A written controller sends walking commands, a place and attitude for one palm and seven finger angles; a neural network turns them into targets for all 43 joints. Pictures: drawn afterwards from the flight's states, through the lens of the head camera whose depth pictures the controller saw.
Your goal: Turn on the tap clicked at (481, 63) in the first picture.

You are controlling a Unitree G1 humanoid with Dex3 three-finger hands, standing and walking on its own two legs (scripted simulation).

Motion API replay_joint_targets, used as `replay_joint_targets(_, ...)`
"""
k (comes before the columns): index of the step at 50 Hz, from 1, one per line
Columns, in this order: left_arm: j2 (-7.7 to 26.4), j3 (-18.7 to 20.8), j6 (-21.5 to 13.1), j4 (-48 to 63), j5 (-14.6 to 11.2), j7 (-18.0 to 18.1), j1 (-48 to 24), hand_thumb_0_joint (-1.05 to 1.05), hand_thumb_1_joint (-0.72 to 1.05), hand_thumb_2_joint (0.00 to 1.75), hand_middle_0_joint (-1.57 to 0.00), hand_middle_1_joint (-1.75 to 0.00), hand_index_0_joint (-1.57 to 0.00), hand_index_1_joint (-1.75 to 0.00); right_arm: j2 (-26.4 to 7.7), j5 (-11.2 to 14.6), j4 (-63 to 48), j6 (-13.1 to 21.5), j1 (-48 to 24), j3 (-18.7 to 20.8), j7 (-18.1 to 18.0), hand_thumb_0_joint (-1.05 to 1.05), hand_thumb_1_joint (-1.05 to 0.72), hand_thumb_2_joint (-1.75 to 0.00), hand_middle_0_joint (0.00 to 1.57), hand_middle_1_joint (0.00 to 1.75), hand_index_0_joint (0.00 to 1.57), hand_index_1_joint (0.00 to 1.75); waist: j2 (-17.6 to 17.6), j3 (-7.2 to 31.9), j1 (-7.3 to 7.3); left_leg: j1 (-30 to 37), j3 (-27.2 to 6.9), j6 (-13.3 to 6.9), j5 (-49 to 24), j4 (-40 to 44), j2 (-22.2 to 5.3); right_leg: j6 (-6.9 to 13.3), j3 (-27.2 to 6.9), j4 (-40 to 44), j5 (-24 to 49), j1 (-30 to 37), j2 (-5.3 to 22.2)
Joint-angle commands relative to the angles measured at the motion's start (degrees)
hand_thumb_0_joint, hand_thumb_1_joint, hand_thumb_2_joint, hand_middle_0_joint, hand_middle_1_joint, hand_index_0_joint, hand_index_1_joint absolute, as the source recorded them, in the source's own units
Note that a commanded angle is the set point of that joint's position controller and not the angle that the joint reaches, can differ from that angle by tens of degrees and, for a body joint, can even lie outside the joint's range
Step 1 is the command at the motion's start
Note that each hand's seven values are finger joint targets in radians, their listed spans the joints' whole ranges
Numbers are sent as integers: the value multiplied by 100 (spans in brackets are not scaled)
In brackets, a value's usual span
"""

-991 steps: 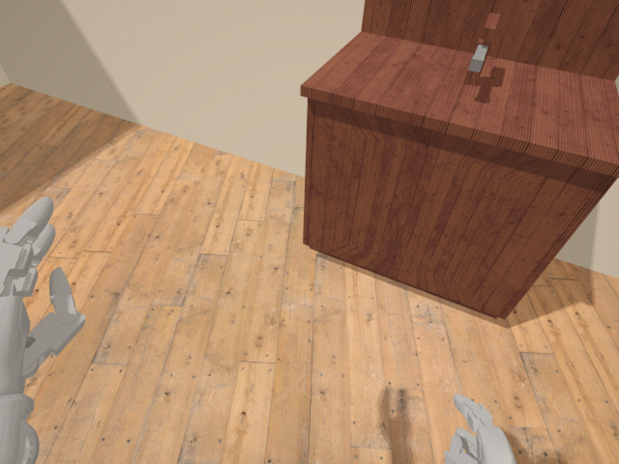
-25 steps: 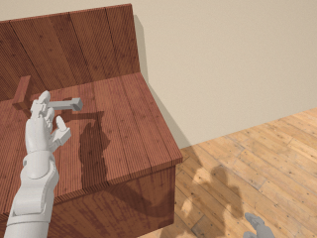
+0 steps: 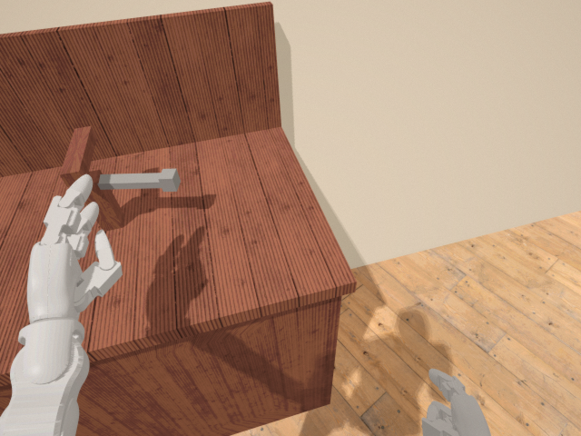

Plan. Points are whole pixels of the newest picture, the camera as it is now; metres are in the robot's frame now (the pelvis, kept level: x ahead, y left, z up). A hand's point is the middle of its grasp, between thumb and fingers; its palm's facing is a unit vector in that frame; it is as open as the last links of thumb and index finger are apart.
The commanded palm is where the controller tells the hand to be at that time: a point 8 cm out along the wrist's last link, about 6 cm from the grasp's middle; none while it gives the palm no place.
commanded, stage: draw the hand back beside the body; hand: left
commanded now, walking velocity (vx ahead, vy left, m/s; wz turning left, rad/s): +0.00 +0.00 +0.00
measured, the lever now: (169, 180) +0.47 +0.26 +0.10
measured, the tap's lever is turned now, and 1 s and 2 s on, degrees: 74 74 74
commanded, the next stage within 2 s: step back with the hand held close in 0.62 s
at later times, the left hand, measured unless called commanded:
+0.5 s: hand (73, 310) +0.20 +0.26 +0.15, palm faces +0.44 -0.83 -0.35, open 7.4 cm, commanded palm +0.16 +0.30 +0.16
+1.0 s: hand (83, 318) +0.19 +0.25 +0.14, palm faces +0.34 -0.83 -0.43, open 7.4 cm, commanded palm +0.15 +0.29 +0.17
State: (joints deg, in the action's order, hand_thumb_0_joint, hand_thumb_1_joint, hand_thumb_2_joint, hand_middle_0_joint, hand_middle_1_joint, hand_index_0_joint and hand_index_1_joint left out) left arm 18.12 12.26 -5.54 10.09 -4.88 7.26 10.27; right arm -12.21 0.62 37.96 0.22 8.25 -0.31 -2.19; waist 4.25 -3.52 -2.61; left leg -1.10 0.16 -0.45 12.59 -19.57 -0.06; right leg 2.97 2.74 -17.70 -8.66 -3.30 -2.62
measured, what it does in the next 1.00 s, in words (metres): stands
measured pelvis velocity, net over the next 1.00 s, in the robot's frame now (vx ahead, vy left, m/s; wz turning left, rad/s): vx -0.02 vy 0.01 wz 0.00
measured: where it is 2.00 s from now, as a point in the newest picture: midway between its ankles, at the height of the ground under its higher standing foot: outside the picture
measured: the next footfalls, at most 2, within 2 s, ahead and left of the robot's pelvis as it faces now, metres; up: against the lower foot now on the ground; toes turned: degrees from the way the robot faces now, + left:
left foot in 1.84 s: -0.07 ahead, +0.13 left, +0.00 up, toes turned +1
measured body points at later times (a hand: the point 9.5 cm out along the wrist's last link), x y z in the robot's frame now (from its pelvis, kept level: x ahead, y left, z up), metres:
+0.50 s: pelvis +0.01 +0.01 +0.00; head -0.01 -0.01 +0.45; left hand +0.17 +0.30 +0.17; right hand +0.20 -0.20 -0.09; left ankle -0.01 +0.12 -0.75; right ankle +0.02 -0.08 -0.75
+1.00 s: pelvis -0.02 +0.01 -0.01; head +0.00 -0.01 +0.44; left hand +0.17 +0.29 +0.17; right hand +0.17 -0.23 -0.10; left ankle -0.01 +0.11 -0.75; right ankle +0.02 -0.08 -0.75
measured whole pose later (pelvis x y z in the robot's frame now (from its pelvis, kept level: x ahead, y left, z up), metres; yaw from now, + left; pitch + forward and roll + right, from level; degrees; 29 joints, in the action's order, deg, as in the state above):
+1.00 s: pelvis -0.02 +0.01 -0.01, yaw +0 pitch -1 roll +0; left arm 20.1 16.7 -7.8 23.5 -3.6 6.6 27.9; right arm -13.9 0.7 32.7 -1.2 9.0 0.9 -3.0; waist 3.8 -2.1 -1.2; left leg -10.7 0.8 -1.3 13.4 -25.2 0.8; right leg 1.8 2.3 -23.1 -9.2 -12.9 -1.5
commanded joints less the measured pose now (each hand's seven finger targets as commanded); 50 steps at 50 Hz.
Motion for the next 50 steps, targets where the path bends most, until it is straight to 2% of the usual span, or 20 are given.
replay_joint_targets(1,985,537,-415,1564,20,51,-743,0,90,90,-19,-28,-19,-28,-631,-14,-935,344,-808,252,-58,0,-90,-90,20,30,20,30,-129,819,3,-165,-101,-127,-921,261,-35,-87,-257,226,493,323,303)
replay_joint_targets(4,1045,610,-437,1845,47,65,-481,0,90,90,-20,-29,-20,-29,-653,-32,-923,390,-802,267,-60,0,-90,-90,20,30,20,30,-26,774,-7,-187,-168,-86,-1028,240,-34,-70,-240,184,535,316,292)
replay_joint_targets(6,1006,625,-439,1859,44,76,-237,0,90,90,-20,-30,-20,-30,-638,-38,-926,405,-794,272,-60,0,-90,-90,20,30,20,30,-199,705,-16,-236,-155,-93,-1023,221,-59,-83,-217,156,535,279,304)
replay_joint_targets(10,1023,719,-460,2139,75,92,143,0,90,90,-20,-30,-20,-30,-638,-41,-942,449,-739,276,-53,0,-90,-90,20,30,20,30,108,715,-34,-280,-196,-33,-1103,195,-73,-62,-203,85,544,293,320)
replay_joint_targets(17,1025,892,-429,2385,51,93,1043,0,90,90,-20,-30,-20,-30,-647,-53,-995,487,-668,301,-38,0,-90,-90,20,30,20,30,-77,578,-76,-420,-234,12,-1287,106,-141,-70,-179,-3,630,207,310)
replay_joint_targets(20,991,806,-437,2386,78,101,708,0,90,90,-20,-30,-20,-30,-659,-37,-955,506,-667,297,-65,0,-90,-90,20,30,20,30,-80,450,9,-458,-243,-18,-1014,110,-121,-75,-193,27,419,36,317)
replay_joint_targets(25,994,797,-431,2349,82,136,613,0,90,90,-20,-30,-20,-30,-647,-40,-945,546,-672,269,-96,0,-90,-90,20,30,20,30,76,569,-12,-447,-270,-26,-859,109,-85,-65,-185,2,288,82,343)
replay_joint_targets(29,1087,886,-422,2387,62,155,685,0,90,90,-20,-30,-20,-30,-661,-44,-956,559,-700,264,-100,0,-90,-90,20,30,20,30,48,639,-47,-478,-301,-14,-907,112,-66,-57,-190,-18,345,175,340)
replay_joint_targets(32,1032,861,-408,2277,46,138,767,0,90,90,-20,-30,-20,-30,-631,-47,-960,540,-709,265,-105,0,-90,-90,20,30,20,30,-178,573,-60,-502,-256,-53,-916,81,-79,-72,-185,-10,384,148,345)
replay_joint_targets(34,1088,924,-420,2341,42,131,758,0,90,90,-20,-30,-20,-30,-641,-41,-958,537,-709,275,-103,0,-90,-90,20,30,20,30,7,618,-50,-494,-240,-49,-977,64,-63,-63,-213,-10,480,188,361)
replay_joint_targets(36,1026,887,-413,2247,35,124,852,0,90,90,-20,-30,-20,-30,-619,-42,-961,527,-706,272,-97,0,-90,-90,20,30,20,30,-99,597,-66,-519,-231,-56,-988,54,-71,-70,-203,-20,499,182,361)
replay_joint_targets(37,1021,783,-456,2667,56,121,498,0,90,90,-20,-30,-20,-30,-625,-36,-1006,546,-723,267,-87,0,-90,-90,20,30,20,30,105,734,-38,-427,-228,-44,-1031,32,-70,-68,-222,-33,545,216,375)
replay_joint_targets(38,1923,1773,-651,2962,9,152,10,0,90,90,-20,-30,-20,-30,-657,36,-1222,489,-657,222,-123,0,-90,-90,20,30,20,30,17,288,13,-750,-368,-202,-717,-155,-262,-116,-825,169,958,-335,685)
replay_joint_targets(39,1889,1713,-728,2811,41,117,-2,0,90,90,-20,-30,-20,-30,-613,9,-1096,447,-669,215,-146,0,-90,-90,20,30,20,30,23,286,57,-779,-478,-183,-579,-227,-235,-64,-930,177,1072,-387,853)
replay_joint_targets(40,1290,1319,-676,2226,64,58,798,0,90,90,-20,-30,-20,-30,-585,-8,-1049,395,-540,222,-144,0,-90,-90,20,30,20,30,-348,399,102,-714,-481,-180,-780,-323,-292,-78,-850,98,1223,-475,930)
replay_joint_targets(42,917,977,-599,2077,91,-25,1349,0,90,90,-20,-30,-20,-30,-672,-8,-1208,282,-442,291,-101,0,-90,-90,20,30,20,30,-439,811,120,-593,-406,-177,-1207,-448,-381,-131,-760,-80,1541,-438,974)
replay_joint_targets(45,997,1006,-577,2275,105,-5,1585,0,90,90,-20,-30,-20,-30,-729,-3,-1345,156,-452,320,-109,0,-90,-90,20,30,20,30,-134,1075,115,-719,-427,-163,-1504,-354,-479,-185,-652,-317,1473,-397,917)
replay_joint_targets(47,1155,1146,-574,2406,117,30,1665,0,90,90,-20,-30,-20,-30,-740,6,-1439,99,-446,344,-134,0,-90,-90,20,30,20,30,-337,1147,98,-862,-468,-178,-1498,-366,-503,-212,-629,-399,1402,-410,884)
replay_joint_targets(49,1443,1358,-610,2741,143,80,1531,0,90,90,-20,-30,-20,-30,-752,5,-1477,67,-489,364,-162,0,-90,-90,20,30,20,30,-184,1210,101,-1027,-532,-183,-1430,-347,-515,-205,-655,-502,1334,-394,879)
replay_joint_targets(50,1370,1326,-628,2777,155,92,1528,0,90,90,-20,-30,-20,-30,-725,11,-1509,66,-469,360,-179,0,-90,-90,20,30,20,30,-189,1214,93,-1127,-576,-193,-1366,-330,-534,-219,-627,-580,1200,-409,854)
